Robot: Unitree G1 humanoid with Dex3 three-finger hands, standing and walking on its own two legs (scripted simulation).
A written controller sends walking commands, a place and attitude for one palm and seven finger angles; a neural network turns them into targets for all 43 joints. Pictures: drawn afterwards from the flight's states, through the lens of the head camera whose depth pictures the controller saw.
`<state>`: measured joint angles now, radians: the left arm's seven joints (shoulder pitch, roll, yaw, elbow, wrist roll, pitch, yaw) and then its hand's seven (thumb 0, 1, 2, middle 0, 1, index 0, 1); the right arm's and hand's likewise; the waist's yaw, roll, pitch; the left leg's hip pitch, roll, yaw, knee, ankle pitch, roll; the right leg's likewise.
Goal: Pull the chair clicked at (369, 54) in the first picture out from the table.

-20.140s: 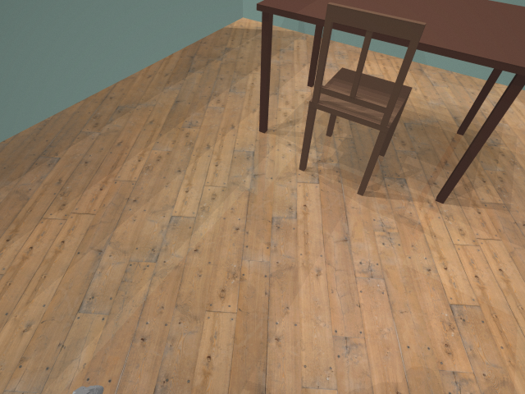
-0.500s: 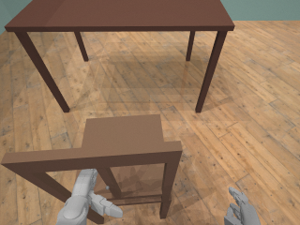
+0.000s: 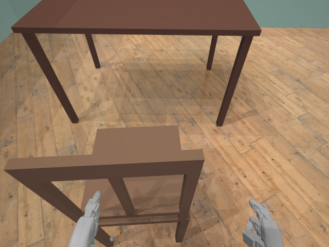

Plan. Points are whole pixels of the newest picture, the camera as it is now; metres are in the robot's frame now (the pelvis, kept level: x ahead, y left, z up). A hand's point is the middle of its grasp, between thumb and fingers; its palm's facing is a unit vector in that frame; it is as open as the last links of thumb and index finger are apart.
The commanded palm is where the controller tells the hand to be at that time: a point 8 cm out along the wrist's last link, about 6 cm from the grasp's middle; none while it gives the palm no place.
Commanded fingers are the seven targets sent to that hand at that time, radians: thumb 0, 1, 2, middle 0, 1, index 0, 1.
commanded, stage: draw the fingers out of the gap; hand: left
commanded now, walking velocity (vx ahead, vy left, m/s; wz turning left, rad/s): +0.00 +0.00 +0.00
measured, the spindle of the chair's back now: (123, 196) +0.26 +0.12 -0.05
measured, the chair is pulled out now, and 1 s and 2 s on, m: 0.61 0.61 0.61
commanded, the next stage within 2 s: draw the hand back to the body in 0.24 s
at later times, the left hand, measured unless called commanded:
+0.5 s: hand out of the picture +0.12 +0.14 +0.02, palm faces +0.10 -0.99 -0.03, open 17.5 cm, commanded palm +0.08 +0.20 +0.03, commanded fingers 0.00 -0.55 0.20 0.00 0.00 0.00 0.00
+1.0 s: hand out of the picture +0.13 +0.19 +0.08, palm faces +0.06 -0.93 -0.35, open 16.1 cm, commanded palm +0.11 +0.25 +0.13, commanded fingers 0.00 -0.08 0.43 -0.06 -0.10 -0.06 -0.10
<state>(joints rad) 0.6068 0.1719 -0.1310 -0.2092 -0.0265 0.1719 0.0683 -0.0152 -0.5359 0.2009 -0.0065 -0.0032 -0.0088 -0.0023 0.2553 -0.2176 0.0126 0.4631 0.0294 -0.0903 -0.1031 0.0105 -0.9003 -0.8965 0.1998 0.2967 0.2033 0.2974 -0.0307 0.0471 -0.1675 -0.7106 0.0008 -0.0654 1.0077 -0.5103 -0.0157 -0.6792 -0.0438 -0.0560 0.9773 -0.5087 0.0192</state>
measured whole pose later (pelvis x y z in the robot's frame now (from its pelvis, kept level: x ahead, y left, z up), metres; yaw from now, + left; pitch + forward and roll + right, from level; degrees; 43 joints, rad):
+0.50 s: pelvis +0.00 +0.00 -0.02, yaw +0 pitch +14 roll -2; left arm 0.88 0.16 -0.08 -0.39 -0.13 -0.06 0.00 -0.02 -0.54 0.20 -0.01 0.00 -0.01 0.00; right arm 0.25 -0.20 -0.03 0.46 0.05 -0.12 -0.12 0.01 -0.90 -0.90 0.20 0.30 0.20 0.30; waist 0.00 0.04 -0.21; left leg -0.80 0.00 -0.09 1.11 -0.55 -0.02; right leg -0.75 -0.04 -0.07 1.06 -0.54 0.02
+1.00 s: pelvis -0.01 +0.00 +0.01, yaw +0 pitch +6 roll -2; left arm 0.81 0.37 0.05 -0.48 -0.08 0.02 0.05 -0.02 -0.38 0.28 -0.03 -0.04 -0.15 -0.09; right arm 0.25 -0.18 0.02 0.52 0.05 -0.12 -0.15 0.01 -0.90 -0.90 0.20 0.30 0.20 0.30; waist 0.03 0.08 -0.12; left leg -0.57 0.02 -0.07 0.94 -0.48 -0.02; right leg -0.52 -0.02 -0.07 0.88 -0.46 0.02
